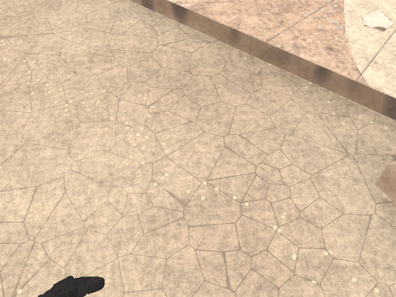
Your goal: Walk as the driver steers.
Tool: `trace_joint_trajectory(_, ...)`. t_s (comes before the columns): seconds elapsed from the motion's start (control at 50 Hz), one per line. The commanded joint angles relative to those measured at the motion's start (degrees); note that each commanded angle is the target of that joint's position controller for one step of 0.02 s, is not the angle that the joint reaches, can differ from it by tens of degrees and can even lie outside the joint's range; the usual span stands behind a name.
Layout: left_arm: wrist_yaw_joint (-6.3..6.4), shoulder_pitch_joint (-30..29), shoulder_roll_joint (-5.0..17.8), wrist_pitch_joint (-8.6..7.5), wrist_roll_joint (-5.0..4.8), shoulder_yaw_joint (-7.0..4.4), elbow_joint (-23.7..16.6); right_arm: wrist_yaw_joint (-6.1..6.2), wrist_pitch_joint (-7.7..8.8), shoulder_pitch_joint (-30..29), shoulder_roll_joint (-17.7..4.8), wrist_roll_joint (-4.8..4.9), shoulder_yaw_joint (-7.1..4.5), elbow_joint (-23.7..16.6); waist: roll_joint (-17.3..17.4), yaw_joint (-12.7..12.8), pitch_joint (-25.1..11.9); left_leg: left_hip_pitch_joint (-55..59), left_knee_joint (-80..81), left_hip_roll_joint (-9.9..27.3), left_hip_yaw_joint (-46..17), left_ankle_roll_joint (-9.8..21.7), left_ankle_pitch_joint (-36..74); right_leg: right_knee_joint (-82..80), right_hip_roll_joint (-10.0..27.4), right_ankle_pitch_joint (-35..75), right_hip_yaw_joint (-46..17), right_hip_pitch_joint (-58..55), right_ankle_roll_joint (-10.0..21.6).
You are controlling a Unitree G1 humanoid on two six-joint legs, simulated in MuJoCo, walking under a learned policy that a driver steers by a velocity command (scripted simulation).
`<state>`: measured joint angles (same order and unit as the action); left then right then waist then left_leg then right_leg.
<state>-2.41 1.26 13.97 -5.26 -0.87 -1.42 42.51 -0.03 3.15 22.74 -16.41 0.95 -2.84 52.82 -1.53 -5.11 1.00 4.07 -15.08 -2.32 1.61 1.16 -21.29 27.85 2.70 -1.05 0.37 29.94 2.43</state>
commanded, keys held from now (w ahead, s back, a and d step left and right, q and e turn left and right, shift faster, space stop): w+q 0.10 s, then q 0.90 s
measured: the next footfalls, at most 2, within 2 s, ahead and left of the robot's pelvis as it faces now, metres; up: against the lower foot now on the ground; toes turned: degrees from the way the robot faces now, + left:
right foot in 0.02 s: +0.19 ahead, -0.12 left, +0.00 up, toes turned -2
left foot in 0.50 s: +0.35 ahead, +0.12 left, +0.00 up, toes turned +15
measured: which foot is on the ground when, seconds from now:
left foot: down 0.00-0.04, up 0.06-0.48, down 0.50-0.96, up 0.98-1.00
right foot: up 0.00-0.00, down 0.02-0.50, up 0.52-0.94, down 0.96-1.00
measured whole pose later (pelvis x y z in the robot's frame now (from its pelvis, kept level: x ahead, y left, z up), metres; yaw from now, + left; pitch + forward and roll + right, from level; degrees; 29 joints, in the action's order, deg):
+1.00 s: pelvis +0.29 -0.02 +0.00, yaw +31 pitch +2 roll +0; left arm 0.9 9.3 16.8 -0.8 1.3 -4.0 46.3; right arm 1.8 -3.0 9.0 -18.0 0.8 -5.1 34.8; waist 2.3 -0.2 1.1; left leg -26.6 -38.6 -8.2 -11.1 1.2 -19.4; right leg 29.9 -1.3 -13.7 -3.2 17.6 -0.1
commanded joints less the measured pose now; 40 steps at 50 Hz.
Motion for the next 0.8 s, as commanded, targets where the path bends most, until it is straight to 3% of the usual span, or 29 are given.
trace_joint_trajectory(0.02,0.60,13.9,12.0,-1.23,0.40,-4.49,0.3,0.44,-0.24,-1.1,-8.5,-0.27,-1.40,-2.9,5.5,11.0,-9.9,-6.9,-20.9,11.9,-4.6,6.0,44.2,-0.6,0.1,-0.9,-0.4,-24.4,4.8)
trace_joint_trajectory(0.04,1.22,23.0,18.1,-1.05,1.77,-5.98,1.6,0.08,0.65,2.6,-3.2,-1.00,0.39,-5.0,-4.5,11.8,-20.4,-28.6,-43.2,5.0,-1.3,2.2,23.7,1.0,15.6,-2.8,-20.9,-49.5,11.9)
trace_joint_trajectory(0.06,1.20,24.9,15.4,-0.53,1.06,-5.40,2.6,-0.07,1.77,5.1,-1.1,-0.01,1.10,-3.9,-13.4,11.5,-26.4,-41.5,-56.1,-1.0,-6.3,0.8,-11.2,-6.9,22.7,-11.1,-40.1,-56.8,16.5)
trace_joint_trajectory(0.08,1.38,21.9,11.1,-0.35,0.78,-4.05,2.1,-0.16,2.49,0.3,-7.9,1.67,-0.78,-4.7,-7.7,12.5,-17.8,-46.8,-60.6,2.5,-10.4,1.5,-9.7,-9.2,20.5,-15.4,-34.1,-50.1,13.3)
trace_joint_trajectory(0.1,1.64,17.8,9.3,-0.27,0.80,-3.45,1.6,-0.13,2.72,-4.0,-8.6,2.27,-1.12,-6.1,-5.6,11.1,-10.9,-47.6,-59.6,5.5,-8.6,1.8,-4.5,-10.7,18.4,-13.7,-25.3,-41.8,10.9)
trace_joint_trajectory(0.12,1.51,13.4,7.6,-0.47,1.13,-2.85,1.4,0.23,2.40,-6.0,-7.7,1.63,-1.20,-6.3,-2.5,9.1,-5.5,-45.1,-56.1,7.1,-7.7,1.0,-0.5,-13.0,16.1,-5.1,-18.9,-33.2,9.8)
trace_joint_trajectory(0.14,1.36,10.4,5.9,-0.96,1.51,-2.41,1.2,0.63,1.49,-5.4,-7.1,0.89,-1.73,-5.8,-3.1,6.8,-2.9,-41.7,-53.1,8.5,-8.0,0.4,1.8,-14.3,13.9,3.6,-13.1,-27.5,8.6)
trace_joint_trajectory(0.18,1.18,7.5,5.8,-1.65,2.19,-2.57,1.7,0.87,-0.44,-1.5,-4.3,0.66,-1.63,-4.8,-3.9,3.8,-2.2,-35.3,-51.5,8.3,-7.0,-1.1,3.2,-15.1,12.2,19.2,-5.3,-20.7,8.5)
trace_joint_trajectory(0.22,1.73,5.8,7.4,-1.82,2.23,-3.04,2.2,1.06,-1.70,-2.4,-3.2,0.33,-1.66,-6.4,-3.8,2.4,-0.9,-36.1,-47.9,8.0,-5.9,-2.4,6.3,-16.0,12.0,26.5,0.1,-18.0,8.9)
trace_joint_trajectory(0.3,3.72,5.4,9.2,-0.34,1.81,-3.46,3.0,-0.12,-1.88,-8.3,-1.7,-0.43,-1.16,-9.8,-3.4,4.1,-1.4,-33.5,-31.6,7.6,-2.2,-2.7,19.4,-15.9,9.6,25.0,8.0,-18.8,8.1)
trace_joint_trajectory(0.34,4.37,6.8,10.2,0.64,1.32,-3.73,3.7,-1.13,-1.88,-11.4,-1.8,-0.50,-1.21,-11.7,-2.7,5.5,-2.3,-33.2,-26.6,7.1,-1.4,-2.2,22.2,-14.7,10.8,24.5,8.5,-22.5,8.2)
trace_joint_trajectory(0.4,4.71,7.1,11.5,2.25,0.19,-4.25,4.3,-2.35,-2.33,-13.4,-3.5,-0.68,-1.97,-14.2,-2.7,5.6,-2.4,-33.9,-22.8,6.7,-0.9,-0.4,18.1,-10.5,13.4,23.1,8.2,-27.3,7.3)
trace_joint_trajectory(0.44,5.00,6.1,12.2,3.30,-0.61,-4.65,4.0,-2.87,-2.61,-12.5,-4.8,-0.81,-2.67,-15.2,-3.1,4.5,-2.5,-32.4,-21.2,5.3,0.5,1.3,13.0,-5.1,14.2,25.1,8.1,-28.5,6.0)
trace_joint_trajectory(0.46,5.22,5.3,12.1,3.77,-0.99,-4.75,3.7,-2.91,-2.52,-9.9,-5.5,-0.78,-3.20,-15.0,-2.7,2.9,-3.5,-28.9,-18.2,3.6,1.8,2.6,13.0,0.2,13.2,27.5,8.9,-28.2,4.8)
trace_joint_trajectory(0.48,5.25,6.1,11.0,4.16,-0.93,-4.50,3.7,-2.49,-2.16,-5.1,-7.4,-0.87,-4.28,-13.8,-0.1,0.8,-6.1,-21.4,-13.1,1.1,2.6,4.5,18.9,9.4,10.0,26.1,10.5,-26.5,2.5)
trace_joint_trajectory(0.5,4.90,9.1,9.7,4.05,0.80,-3.97,3.2,-1.11,-2.01,-1.6,-13.2,-1.02,-6.06,-14.0,9.7,0.2,-9.6,-10.0,-11.3,7.7,-8.6,8.2,45.8,24.1,5.0,10.0,11.7,-17.1,-2.0)
trace_joint_trajectory(0.52,4.05,12.7,5.2,3.66,3.32,-2.43,1.5,-0.21,-2.22,-3.2,-17.7,-1.99,-6.36,-15.7,20.5,5.2,-14.7,4.6,-12.8,21.8,-31.4,20.8,64.5,44.0,-6.1,-39.0,8.2,2.6,-6.4)
trace_joint_trajectory(0.54,3.12,11.1,8.2,3.29,1.75,-2.73,2.0,-0.76,-1.99,-3.3,-14.0,-2.10,-5.28,-17.1,12.8,2.0,-23.3,5.4,-8.8,23.3,-36.5,23.6,52.0,50.0,-5.8,-39.6,-4.9,4.6,-5.5)
trace_joint_trajectory(0.56,2.88,7.6,9.7,3.43,-0.08,-3.20,1.0,-0.96,-1.69,-7.4,-11.9,-1.59,-4.75,-18.2,8.5,2.4,-17.8,0.8,-7.2,21.2,-31.3,20.9,43.0,49.9,-3.8,-35.2,-5.8,7.5,-4.5)
trace_joint_trajectory(0.58,3.33,6.0,9.3,3.76,0.23,-3.26,1.1,-0.71,-1.80,-10.3,-10.0,-0.35,-4.32,-18.2,3.8,3.6,-12.5,-4.8,-6.0,18.1,-26.8,17.2,34.1,46.1,-1.7,-30.8,-5.4,8.3,-4.3)
trace_joint_trajectory(0.6,4.07,4.8,9.6,4.29,1.03,-3.51,1.1,-0.22,-2.29,-12.4,-8.6,0.13,-3.84,-18.6,2.8,4.4,-9.3,-10.3,-4.6,16.2,-24.5,15.0,28.0,41.8,-0.5,-27.4,-5.4,7.2,-4.4)
trace_joint_trajectory(0.62,4.36,4.9,9.9,4.82,1.21,-3.73,0.9,0.24,-2.71,-13.6,-8.4,-0.30,-3.67,-19.0,4.5,5.7,-8.1,-15.1,-3.4,14.1,-22.8,13.8,24.9,38.7,-0.5,-25.1,-5.2,3.7,-4.5)
trace_joint_trajectory(0.66,4.53,6.5,8.5,5.19,1.19,-3.50,1.2,0.86,-3.10,-14.0,-9.0,-1.34,-3.95,-19.9,7.1,6.4,-8.3,-18.0,-2.7,12.0,-21.2,13.2,25.2,33.3,-2.1,-22.7,-4.3,0.2,-5.2)
trace_joint_trajectory(0.72,4.90,6.0,7.2,5.22,1.13,-3.04,1.0,1.79,-3.41,-12.8,-10.3,-0.95,-4.57,-20.2,7.4,5.5,-9.5,-17.8,-3.1,11.3,-21.8,13.0,22.1,25.5,-2.9,-20.6,-5.0,-1.3,-6.6)
trace_joint_trajectory(0.8,4.65,4.5,7.6,5.14,0.82,-3.15,0.4,2.25,-4.32,-13.7,-10.2,-0.98,-4.62,-21.0,9.4,4.5,-8.4,-20.0,-2.2,10.0,-25.0,11.6,9.4,18.7,-3.7,-18.1,-5.8,-3.8,-6.9)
